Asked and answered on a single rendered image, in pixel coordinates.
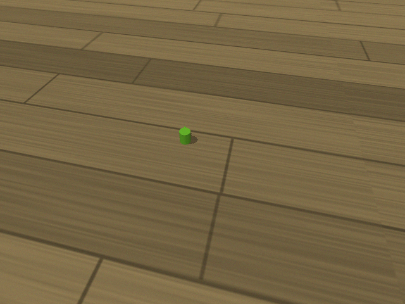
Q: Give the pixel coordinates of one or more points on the mug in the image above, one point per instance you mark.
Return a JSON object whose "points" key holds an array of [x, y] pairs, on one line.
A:
{"points": [[184, 135]]}

